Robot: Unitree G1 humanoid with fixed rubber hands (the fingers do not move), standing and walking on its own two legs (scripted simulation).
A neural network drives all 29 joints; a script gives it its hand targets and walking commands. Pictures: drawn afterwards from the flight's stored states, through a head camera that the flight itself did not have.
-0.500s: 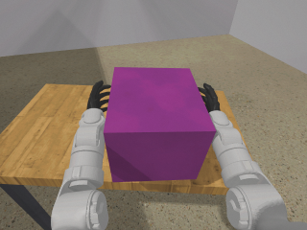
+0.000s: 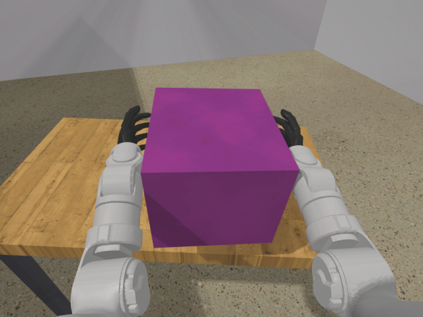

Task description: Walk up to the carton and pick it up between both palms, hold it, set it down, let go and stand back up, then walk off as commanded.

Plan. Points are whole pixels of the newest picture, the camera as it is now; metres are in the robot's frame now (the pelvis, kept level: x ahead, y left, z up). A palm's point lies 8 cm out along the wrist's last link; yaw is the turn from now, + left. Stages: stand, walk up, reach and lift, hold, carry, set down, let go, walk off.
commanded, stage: reach and lift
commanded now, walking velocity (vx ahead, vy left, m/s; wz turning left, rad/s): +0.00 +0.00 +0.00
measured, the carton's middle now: (211, 161) +0.37 +0.02 +0.14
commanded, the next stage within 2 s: hold in 0.58 s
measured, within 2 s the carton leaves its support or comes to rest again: neither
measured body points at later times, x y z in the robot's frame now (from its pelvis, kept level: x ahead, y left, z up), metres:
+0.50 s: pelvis +0.00 +0.00 +0.00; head -0.06 +0.02 +0.45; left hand +0.39 +0.18 +0.20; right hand +0.40 -0.13 +0.20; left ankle +0.02 +0.11 -0.75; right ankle +0.02 -0.13 -0.75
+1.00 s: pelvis -0.01 +0.00 +0.00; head -0.08 +0.02 +0.44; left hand +0.37 +0.18 +0.22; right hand +0.38 -0.13 +0.22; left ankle +0.02 +0.11 -0.75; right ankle +0.02 -0.13 -0.75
